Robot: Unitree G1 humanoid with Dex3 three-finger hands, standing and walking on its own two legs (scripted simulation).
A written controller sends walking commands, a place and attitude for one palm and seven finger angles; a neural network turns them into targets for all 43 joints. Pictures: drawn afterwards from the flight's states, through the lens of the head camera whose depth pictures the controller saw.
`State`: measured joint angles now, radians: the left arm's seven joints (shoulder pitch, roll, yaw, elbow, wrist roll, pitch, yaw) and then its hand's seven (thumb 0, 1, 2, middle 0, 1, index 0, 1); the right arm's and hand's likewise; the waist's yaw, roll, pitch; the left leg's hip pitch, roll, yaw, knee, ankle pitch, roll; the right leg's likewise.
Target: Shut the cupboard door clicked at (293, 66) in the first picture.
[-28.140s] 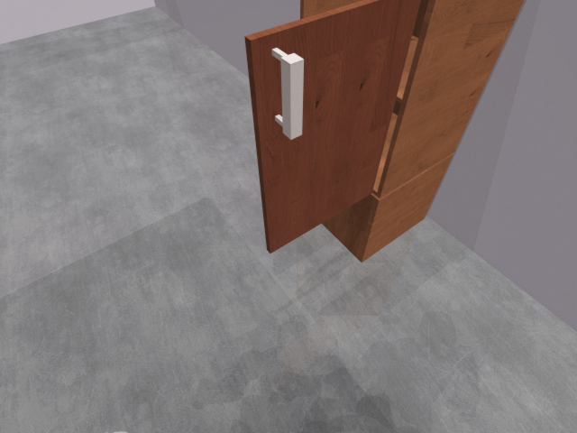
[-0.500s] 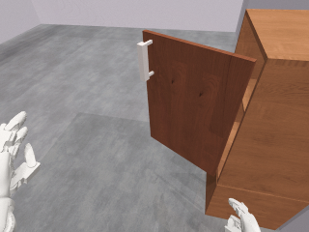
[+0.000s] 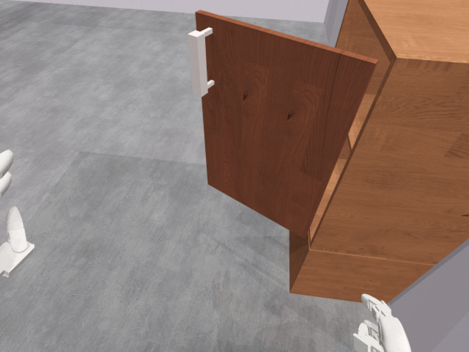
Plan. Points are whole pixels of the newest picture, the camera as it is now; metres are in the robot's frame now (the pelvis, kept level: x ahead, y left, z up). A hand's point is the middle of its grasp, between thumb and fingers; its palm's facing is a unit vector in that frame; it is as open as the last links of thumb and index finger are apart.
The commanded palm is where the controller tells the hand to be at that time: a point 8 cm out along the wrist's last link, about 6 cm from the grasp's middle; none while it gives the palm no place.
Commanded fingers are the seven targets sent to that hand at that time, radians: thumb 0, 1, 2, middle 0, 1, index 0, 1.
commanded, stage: step back with the hand held close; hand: left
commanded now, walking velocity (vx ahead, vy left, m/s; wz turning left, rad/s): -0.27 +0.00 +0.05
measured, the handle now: (204, 62) +0.70 +0.12 +0.16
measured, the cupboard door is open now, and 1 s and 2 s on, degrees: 63 63 63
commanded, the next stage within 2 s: stop stepping back and stand still in 1.26 s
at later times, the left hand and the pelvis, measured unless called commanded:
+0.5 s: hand out of the picture +0.15 +0.27 +0.17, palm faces +0.49 -0.76 -0.43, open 7.4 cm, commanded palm +0.08 +0.31 +0.18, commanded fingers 0.00 0.90 0.90 -0.20 -0.30 -0.20 -0.30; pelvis -0.05 +0.00 -0.02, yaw +1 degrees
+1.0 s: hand out of the picture +0.12 +0.29 +0.18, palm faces +0.48 -0.75 -0.46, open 7.4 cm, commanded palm +0.05 +0.32 +0.18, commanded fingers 0.00 0.90 0.90 -0.20 -0.30 -0.20 -0.30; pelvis -0.07 +0.01 -0.01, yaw +5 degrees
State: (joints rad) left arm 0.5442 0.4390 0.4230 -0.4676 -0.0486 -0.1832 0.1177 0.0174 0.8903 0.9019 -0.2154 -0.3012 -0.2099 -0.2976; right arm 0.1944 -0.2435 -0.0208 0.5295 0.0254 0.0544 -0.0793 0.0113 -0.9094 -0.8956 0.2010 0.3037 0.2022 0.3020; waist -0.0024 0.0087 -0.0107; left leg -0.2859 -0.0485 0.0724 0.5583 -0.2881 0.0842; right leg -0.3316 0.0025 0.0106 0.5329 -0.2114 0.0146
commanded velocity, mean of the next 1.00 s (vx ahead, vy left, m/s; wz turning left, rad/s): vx -0.36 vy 0.00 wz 0.03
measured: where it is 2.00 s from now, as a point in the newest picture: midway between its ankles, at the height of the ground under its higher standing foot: outside the picture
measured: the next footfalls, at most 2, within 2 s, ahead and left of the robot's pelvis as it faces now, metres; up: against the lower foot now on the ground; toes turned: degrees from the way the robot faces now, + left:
right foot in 1.34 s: -0.19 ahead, -0.12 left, +0.00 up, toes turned +1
left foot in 1.62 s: -0.16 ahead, +0.12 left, +0.00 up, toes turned +5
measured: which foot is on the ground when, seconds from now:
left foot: down 0.00-1.00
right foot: down 0.00-0.92, up 0.94-1.00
